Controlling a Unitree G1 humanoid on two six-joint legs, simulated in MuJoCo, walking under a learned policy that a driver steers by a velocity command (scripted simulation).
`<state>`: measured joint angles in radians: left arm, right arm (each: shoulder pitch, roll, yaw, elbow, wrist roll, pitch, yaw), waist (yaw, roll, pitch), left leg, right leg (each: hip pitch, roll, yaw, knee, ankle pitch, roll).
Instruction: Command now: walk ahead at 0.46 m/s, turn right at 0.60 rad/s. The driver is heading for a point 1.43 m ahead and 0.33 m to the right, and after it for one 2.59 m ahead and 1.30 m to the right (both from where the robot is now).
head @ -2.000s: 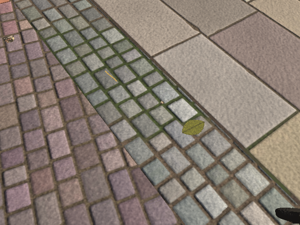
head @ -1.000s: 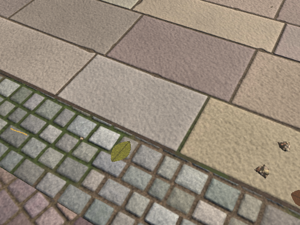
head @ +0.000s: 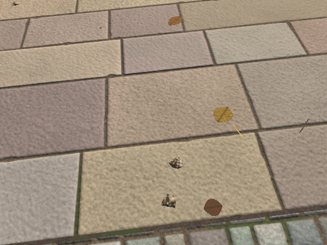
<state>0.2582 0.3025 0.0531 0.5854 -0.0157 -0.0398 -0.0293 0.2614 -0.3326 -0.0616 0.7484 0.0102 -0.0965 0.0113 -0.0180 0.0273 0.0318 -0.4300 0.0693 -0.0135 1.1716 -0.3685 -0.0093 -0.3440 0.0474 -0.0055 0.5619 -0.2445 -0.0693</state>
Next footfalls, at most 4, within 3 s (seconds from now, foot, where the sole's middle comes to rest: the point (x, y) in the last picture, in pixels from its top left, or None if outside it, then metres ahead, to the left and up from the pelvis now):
0.36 left None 0.42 0.08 -0.77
0.86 right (243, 211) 0.58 -0.28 -0.77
1.40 left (211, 138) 0.96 -0.19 -0.77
1.88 right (252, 100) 1.19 -0.43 -0.77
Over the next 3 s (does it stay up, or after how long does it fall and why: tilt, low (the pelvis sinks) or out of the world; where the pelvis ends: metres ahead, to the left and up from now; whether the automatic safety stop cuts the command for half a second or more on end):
stays up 1.61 -0.39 0.00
